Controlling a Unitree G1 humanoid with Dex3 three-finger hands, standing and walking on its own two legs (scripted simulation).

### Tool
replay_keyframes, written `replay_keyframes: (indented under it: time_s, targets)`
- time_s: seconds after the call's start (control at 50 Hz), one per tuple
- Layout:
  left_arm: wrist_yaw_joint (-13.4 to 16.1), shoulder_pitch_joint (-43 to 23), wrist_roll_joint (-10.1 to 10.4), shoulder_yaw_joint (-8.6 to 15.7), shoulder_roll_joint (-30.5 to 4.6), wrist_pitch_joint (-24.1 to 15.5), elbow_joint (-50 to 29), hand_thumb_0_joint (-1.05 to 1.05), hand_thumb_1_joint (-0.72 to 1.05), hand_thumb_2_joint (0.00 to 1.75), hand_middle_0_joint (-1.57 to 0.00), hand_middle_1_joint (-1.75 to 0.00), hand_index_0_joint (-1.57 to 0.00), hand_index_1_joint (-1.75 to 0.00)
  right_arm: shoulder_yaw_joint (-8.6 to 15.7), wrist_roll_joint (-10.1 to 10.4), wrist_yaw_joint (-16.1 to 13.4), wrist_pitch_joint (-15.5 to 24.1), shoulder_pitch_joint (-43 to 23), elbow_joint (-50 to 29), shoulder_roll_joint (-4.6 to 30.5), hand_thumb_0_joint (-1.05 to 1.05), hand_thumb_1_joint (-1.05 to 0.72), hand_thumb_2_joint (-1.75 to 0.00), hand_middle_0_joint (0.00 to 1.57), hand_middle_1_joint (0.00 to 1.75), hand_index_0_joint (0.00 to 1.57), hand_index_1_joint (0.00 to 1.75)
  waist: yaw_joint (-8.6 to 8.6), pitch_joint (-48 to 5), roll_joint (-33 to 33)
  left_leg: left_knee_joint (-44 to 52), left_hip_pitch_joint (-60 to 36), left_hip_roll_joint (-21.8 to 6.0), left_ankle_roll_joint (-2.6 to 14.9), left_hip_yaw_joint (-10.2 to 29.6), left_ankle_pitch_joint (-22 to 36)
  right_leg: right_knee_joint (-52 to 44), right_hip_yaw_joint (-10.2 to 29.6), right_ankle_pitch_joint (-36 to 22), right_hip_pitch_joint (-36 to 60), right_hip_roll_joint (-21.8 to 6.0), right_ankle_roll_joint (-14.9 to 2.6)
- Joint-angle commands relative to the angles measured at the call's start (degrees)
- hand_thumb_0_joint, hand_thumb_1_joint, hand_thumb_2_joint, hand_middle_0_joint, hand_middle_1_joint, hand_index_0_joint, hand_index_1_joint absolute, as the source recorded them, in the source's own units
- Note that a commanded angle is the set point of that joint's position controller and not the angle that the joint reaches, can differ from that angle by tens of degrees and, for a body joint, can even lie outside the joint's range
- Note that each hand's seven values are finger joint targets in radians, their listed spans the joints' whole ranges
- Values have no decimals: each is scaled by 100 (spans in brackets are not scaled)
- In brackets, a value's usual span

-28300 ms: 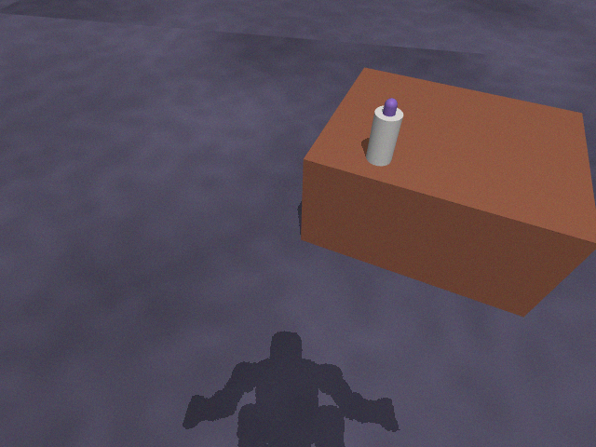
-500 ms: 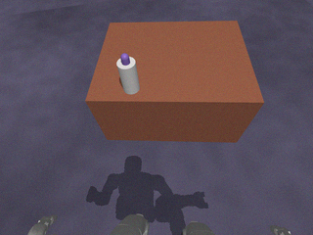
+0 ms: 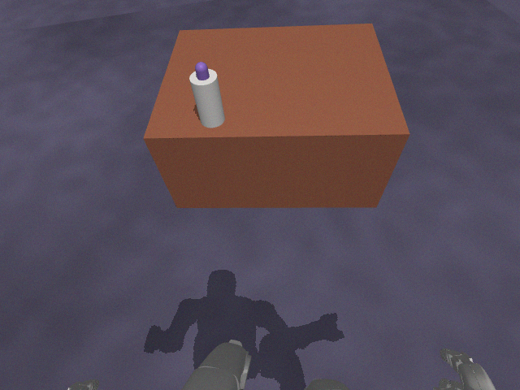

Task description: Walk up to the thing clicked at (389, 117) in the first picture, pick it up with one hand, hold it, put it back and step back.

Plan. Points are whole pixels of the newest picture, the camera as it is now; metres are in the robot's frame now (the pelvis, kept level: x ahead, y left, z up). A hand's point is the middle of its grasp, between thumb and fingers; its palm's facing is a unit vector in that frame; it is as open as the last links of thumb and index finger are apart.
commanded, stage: step back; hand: left
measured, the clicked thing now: (207, 93) +0.98 +0.26 -0.20
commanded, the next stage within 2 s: stand in 1.14 s
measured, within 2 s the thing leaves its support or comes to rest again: neither
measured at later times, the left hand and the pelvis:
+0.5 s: hand out of the picture -0.09 +0.29 -0.14, palm faces +0.10 -0.91 -0.39, open 7.4 cm; pelvis -0.10 +0.01 +0.01, yaw +4 degrees
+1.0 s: hand out of the picture -0.01 +0.32 -0.14, palm faces +0.06 -0.93 -0.37, open 7.4 cm; pelvis -0.06 +0.05 +0.01, yaw +3 degrees
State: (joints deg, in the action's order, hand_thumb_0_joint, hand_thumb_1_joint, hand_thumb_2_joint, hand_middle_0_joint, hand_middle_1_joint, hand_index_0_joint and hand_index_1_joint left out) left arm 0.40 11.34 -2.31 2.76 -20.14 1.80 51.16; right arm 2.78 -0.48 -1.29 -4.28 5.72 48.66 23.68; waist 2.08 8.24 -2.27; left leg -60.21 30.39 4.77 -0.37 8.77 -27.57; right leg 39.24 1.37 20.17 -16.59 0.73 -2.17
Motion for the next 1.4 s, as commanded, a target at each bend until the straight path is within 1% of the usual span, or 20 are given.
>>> replay_keyframes:
  time_s: [0.0,0.1,0.18,0.22,0.24,0.26,0.28,0.34,0.46,0.5,0.52,0.54,0.72,0.74,0.78,0.8,0.82,0.92,1.2,1.38]
  targets:
    - [200,-468,-32,531,-1650,-244,-707,0,90,90,-20,-30,-20,-30,279,-31,-57,150,359,-244,1011,0,-90,-90,20,30,20,30,-170,-795,700,-1275,-156,119,-88,174,88,-1250,1141,-2335,33,-1436,-875]
    - [206,251,-29,581,-1626,-266,-523,0,90,90,-20,-30,-20,-30,280,-131,13,211,37,-252,970,0,-90,-90,20,30,20,30,341,-921,1021,424,250,-236,-174,-106,-199,-1594,1624,339,1366,-1529,-874]
    - [122,-54,-17,619,-1873,-228,-474,0,90,90,-20,-30,-20,-30,324,-155,133,258,483,71,1000,0,-90,-90,20,30,20,30,71,-879,1577,2290,-1137,-438,67,-708,-642,-2048,1582,1764,376,-1668,-801]
    - [79,-279,-7,535,-1777,-191,-477,0,90,90,-20,-30,-20,-30,367,-140,179,305,997,440,943,0,-90,-90,20,30,20,30,-224,-884,1229,3577,-2283,-261,235,-1136,403,-1814,1051,1749,-330,-1380,-491]
    - [61,-110,-28,426,-1502,-171,-435,0,90,90,-20,-30,-20,-30,418,-190,170,328,1078,556,1001,0,-90,-90,20,30,20,30,-260,-826,725,3917,-2884,-293,304,-889,292,-1413,703,1869,-990,-1077,-241]
    - [33,-163,36,309,-1145,-192,-432,0,90,90,-20,-30,-20,-30,460,-257,168,361,976,471,1326,0,-90,-90,20,30,20,30,-309,-700,-466,4516,-2939,-1365,657,1084,-1564,-596,114,1670,-2002,-474,228]
    - [44,-602,114,429,-1415,-205,-315,0,90,90,-20,-30,-20,-30,470,-213,179,374,527,323,1699,0,-90,-90,20,30,20,30,-439,-291,-993,5113,-1117,-2468,1317,2437,-3163,907,-232,1384,-1401,-91,253]
    - [-56,-130,170,387,-1224,-265,-69,0,90,90,-20,-30,-20,-30,243,-240,113,563,-277,200,1090,0,-90,-90,20,30,20,30,16,-125,-185,4612,-1283,-1746,988,961,-802,1233,379,331,-1013,-98,128]
    - [-81,299,93,370,-1092,-407,290,0,90,90,-20,-30,-20,-30,337,-227,208,409,-154,278,1156,0,-90,-90,20,30,20,30,-54,-367,-845,3990,-1040,-1553,816,119,-1098,-1367,-439,-31,661,73,126]
    - [27,425,-8,469,-1405,-501,393,0,90,90,-20,-30,-20,-30,197,-130,200,376,80,223,684,0,-90,-90,20,30,20,30,23,-436,255,2785,-80,-1015,385,-332,-721,-1906,793,447,1532,-322,-157]
    - [36,668,-37,534,-1841,-519,430,0,90,90,-20,-30,-20,-30,181,-118,186,382,-69,144,623,0,-90,-90,20,30,20,30,155,-357,1057,1738,232,-435,183,-631,-742,-2635,2707,2249,998,-1471,-642]
    - [24,335,-43,577,-2066,-554,317,0,90,90,-20,-30,-20,-30,280,-154,159,372,6,231,862,0,-90,-90,20,30,20,30,77,-5,961,951,5,-550,120,-307,-568,-2966,3384,3202,159,-2140,-1041]
    - [-25,-355,55,363,-1512,-458,89,0,90,90,-20,-30,-20,-30,330,-163,221,568,642,612,687,0,-90,-90,20,30,20,30,-280,-696,958,3324,-1944,-487,55,-1051,844,-1714,926,465,-400,-1157,-568]
    - [-37,-254,70,265,-1284,-436,87,0,90,90,-20,-30,-20,-30,362,-192,173,606,689,658,764,0,-90,-90,20,30,20,30,-327,-860,631,3625,-2423,-496,97,-886,1132,-1248,650,-103,-569,-957,-382]
    - [-45,-192,194,120,-860,-389,113,0,90,90,-20,-30,-20,-30,380,-227,113,660,327,539,1204,0,-90,-90,20,30,20,30,-229,-904,-632,4573,-2170,-2042,685,1351,-453,-90,-54,400,-1002,-61,84]
    - [-14,-161,174,222,-1209,-367,251,0,90,90,-20,-30,-20,-30,408,-180,140,654,87,470,1371,0,-90,-90,20,30,20,30,-199,-753,-383,4631,-1446,-2376,1133,1479,-911,326,59,809,-425,-163,104]
    - [-21,-139,163,224,-1258,-384,274,0,90,90,-20,-30,-20,-30,367,-196,146,649,-89,456,1268,0,-90,-90,20,30,20,30,-129,-600,-153,4493,-1341,-2232,1144,1170,-606,317,140,783,-313,-189,96]
    - [54,3,158,235,-1307,-537,557,0,90,90,-20,-30,-20,-30,202,-45,123,610,-185,595,820,0,-90,-90,20,30,20,30,-41,-1079,-265,3221,-1497,-1301,291,-397,2682,-1243,421,-1895,1055,-479,-71]
    - [74,-795,246,11,-1173,-393,707,0,90,90,-20,-30,-20,-30,131,20,63,646,-258,1031,878,0,-90,-90,20,30,20,30,-228,-1259,234,3727,-2571,-1288,217,-484,4157,-1310,336,-3136,1160,-696,77]
    - [41,-1051,204,-28,-1176,-405,869,0,90,90,-20,-30,-20,-30,62,16,101,637,-548,1139,790,0,-90,-90,20,30,20,30,-235,-1343,177,4187,-2856,-1284,111,-580,3595,-1939,361,-2853,1399,-814,144]
